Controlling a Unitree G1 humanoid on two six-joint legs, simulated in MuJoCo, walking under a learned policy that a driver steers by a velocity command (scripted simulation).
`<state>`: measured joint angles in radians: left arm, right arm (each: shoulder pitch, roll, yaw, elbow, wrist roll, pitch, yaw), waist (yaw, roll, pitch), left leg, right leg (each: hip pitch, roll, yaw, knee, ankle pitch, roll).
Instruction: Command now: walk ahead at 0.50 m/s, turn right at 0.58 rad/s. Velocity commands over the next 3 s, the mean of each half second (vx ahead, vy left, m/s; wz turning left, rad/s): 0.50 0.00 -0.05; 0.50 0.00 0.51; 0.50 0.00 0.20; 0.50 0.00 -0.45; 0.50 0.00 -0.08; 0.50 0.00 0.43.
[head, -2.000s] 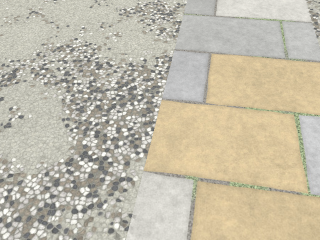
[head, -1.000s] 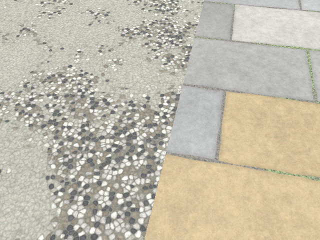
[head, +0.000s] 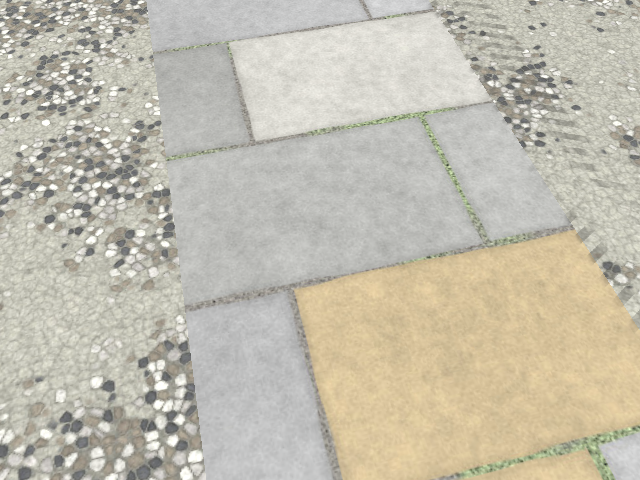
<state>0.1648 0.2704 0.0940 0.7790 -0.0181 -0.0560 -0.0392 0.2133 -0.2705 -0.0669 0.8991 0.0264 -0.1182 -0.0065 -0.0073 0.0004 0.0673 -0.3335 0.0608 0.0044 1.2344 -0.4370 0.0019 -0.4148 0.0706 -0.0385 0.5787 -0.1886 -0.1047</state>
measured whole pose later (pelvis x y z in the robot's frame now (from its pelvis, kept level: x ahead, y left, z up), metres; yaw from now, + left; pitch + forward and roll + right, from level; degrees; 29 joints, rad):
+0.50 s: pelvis +0.30 +0.05 -0.01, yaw +2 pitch +2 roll +0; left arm 0.31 0.28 0.06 0.85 0.00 -0.07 0.01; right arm 0.09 -0.28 -0.06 0.77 0.02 -0.10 0.05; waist 0.02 0.00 0.03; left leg -0.49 -0.06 0.04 0.58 -0.13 0.10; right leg -0.15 0.05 0.02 0.96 -0.46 -0.03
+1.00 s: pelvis +0.60 +0.04 +0.00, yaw +19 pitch +3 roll -1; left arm 0.09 0.26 0.05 0.66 0.01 -0.13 -0.01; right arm 0.36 -0.30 -0.06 0.75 0.03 -0.03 -0.01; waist -0.05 0.04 -0.01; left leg -0.31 -0.08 -0.16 1.03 -0.49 0.04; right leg -0.42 0.04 0.01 0.53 -0.16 -0.02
